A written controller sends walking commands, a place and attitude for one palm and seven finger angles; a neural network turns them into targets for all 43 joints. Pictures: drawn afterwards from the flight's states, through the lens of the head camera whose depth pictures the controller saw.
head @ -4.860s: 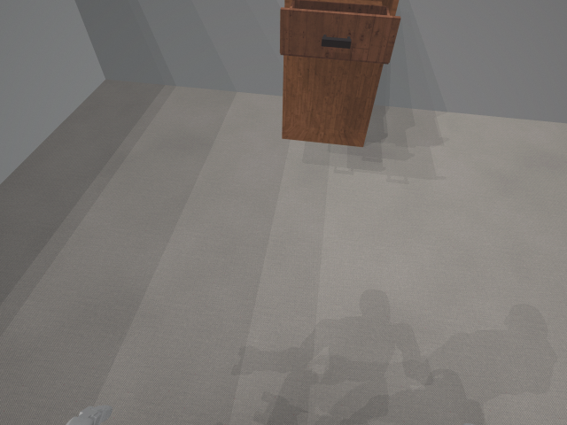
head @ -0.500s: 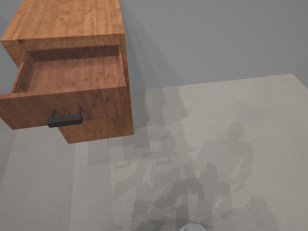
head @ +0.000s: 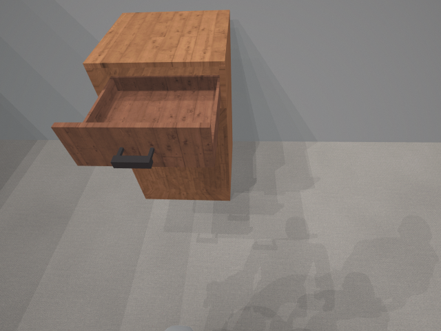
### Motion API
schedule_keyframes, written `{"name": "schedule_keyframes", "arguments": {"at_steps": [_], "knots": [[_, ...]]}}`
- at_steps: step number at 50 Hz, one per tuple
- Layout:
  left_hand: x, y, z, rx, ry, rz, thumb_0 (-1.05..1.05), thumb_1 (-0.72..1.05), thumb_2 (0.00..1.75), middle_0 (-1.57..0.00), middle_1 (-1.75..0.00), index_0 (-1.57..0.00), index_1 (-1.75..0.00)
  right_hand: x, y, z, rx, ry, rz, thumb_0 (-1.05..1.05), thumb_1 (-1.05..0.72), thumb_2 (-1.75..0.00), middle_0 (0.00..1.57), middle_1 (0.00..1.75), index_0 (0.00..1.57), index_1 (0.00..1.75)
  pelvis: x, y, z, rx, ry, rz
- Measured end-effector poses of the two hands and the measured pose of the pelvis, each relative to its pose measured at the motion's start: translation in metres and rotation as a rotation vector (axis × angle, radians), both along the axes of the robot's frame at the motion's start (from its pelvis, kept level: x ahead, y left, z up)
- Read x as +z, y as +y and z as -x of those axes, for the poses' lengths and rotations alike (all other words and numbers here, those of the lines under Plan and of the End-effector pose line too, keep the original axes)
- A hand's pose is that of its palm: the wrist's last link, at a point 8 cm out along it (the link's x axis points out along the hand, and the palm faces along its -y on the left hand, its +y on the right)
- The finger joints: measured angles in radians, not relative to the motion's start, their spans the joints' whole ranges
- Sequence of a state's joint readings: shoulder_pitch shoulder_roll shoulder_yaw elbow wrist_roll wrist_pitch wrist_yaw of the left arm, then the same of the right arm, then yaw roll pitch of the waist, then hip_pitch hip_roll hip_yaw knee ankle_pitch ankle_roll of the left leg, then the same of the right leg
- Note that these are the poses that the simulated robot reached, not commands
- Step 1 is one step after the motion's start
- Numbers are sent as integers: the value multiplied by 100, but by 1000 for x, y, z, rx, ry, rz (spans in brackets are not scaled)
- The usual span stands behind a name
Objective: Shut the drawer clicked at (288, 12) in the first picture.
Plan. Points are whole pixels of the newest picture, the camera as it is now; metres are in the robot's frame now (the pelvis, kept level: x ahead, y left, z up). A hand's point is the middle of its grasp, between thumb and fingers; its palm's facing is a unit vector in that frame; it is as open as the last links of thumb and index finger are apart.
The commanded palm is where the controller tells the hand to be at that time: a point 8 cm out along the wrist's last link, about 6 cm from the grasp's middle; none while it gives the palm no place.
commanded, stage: take the last steps up to it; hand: left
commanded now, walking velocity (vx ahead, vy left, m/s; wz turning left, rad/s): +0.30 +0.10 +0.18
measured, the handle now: (134, 156) +0.55 +0.29 -0.06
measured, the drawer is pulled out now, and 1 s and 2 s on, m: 0.30 0.30 0.30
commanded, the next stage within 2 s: come to a stop and stand still in 0.98 s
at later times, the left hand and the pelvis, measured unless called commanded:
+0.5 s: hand out of the picture +0.04 +0.27 -0.18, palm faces +0.14 -0.97 -0.19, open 7.4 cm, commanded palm none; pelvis +0.05 +0.08 +0.00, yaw +4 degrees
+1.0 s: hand (137, 279) +0.25 +0.23 -0.16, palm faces +0.11 -0.97 -0.23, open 7.1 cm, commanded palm none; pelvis +0.20 +0.04 +0.00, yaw +4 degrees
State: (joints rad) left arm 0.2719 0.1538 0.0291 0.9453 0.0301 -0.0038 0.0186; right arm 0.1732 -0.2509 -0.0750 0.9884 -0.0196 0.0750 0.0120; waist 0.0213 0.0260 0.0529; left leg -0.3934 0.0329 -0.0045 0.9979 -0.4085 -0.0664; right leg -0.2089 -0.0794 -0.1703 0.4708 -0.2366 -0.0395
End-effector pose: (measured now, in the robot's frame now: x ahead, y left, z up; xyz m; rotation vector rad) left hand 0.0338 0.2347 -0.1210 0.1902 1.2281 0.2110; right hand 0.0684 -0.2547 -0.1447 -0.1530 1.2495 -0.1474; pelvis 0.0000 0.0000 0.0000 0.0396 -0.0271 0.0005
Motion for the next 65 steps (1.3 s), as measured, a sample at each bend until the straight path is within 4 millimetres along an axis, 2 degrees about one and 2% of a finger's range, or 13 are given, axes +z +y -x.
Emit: {"name": "schedule_keyframes", "arguments": {"at_steps": [11,14,16,21,29,33,37,39,42,49,54,59,65], "knots": [[-21,42,113,180,225,58,1,91,90,-20,-30,-21,-30,19,60,-47,157,-81,18,1,-91,-90,19,30,20,30,-2,38,-1,60,17,34],[-31,58,126,191,290,78,1,91,90,-20,-30,-20,-30,17,81,-48,155,-117,31,0,-91,-90,20,30,20,30,-9,56,-5,64,10,56],[-30,67,118,178,301,83,1,91,90,-20,-30,-20,-30,18,91,-38,138,-98,29,0,-91,-90,20,30,20,30,-5,63,-10,65,1,58],[-26,81,62,142,203,90,1,91,90,-19,-30,-20,-30,17,95,1,75,29,50,0,-94,-90,20,30,20,30,2,75,-29,76,-5,49],[-23,80,-65,54,39,79,1,91,90,-19,-30,-20,-30,7,107,55,-29,247,6,0,-92,-90,20,30,20,30,-2,74,-72,66,-7,22],[-20,66,-138,-16,-34,68,1,91,90,-19,-30,-20,-30,-1,111,64,-83,336,-35,0,-91,-90,20,30,20,30,-8,66,-101,51,-3,14],[-23,48,-207,-71,-127,44,1,91,90,-19,-30,-20,-30,-16,106,55,-115,409,-78,0,-91,-90,20,30,20,30,-23,49,-136,47,0,14],[-23,40,-224,-67,-163,38,1,91,90,-19,-30,-20,-30,-21,100,37,-113,417,-89,1,-91,-90,20,30,20,30,-26,42,-147,54,-7,25],[-18,33,-227,-34,-149,43,0,91,90,-20,-30,-20,-30,-21,87,-9,-85,358,-79,1,-91,-90,20,30,20,30,-19,38,-163,65,-11,34],[-9,41,-207,50,-36,20,-2,95,89,-20,-30,-21,-30,-8,72,-145,-1,108,-44,0,-91,-90,19,30,20,30,-2,38,-199,68,15,39],[-15,49,-186,93,66,52,-1,94,90,-20,-30,-20,-30,4,74,-218,57,3,-6,1,-93,-90,19,30,20,30,1,51,-224,65,17,48],[-34,59,-169,149,171,102,0,92,90,-20,-30,-20,-30,9,95,-273,116,-62,36,1,-92,-90,19,30,20,30,-6,73,-250,67,8,77],[-42,63,-168,152,271,136,0,92,90,-20,-30,-20,-30,14,131,-298,134,-54,34,0,-91,-90,19,30,20,30,-4,85,-266,55,8,47]]}}
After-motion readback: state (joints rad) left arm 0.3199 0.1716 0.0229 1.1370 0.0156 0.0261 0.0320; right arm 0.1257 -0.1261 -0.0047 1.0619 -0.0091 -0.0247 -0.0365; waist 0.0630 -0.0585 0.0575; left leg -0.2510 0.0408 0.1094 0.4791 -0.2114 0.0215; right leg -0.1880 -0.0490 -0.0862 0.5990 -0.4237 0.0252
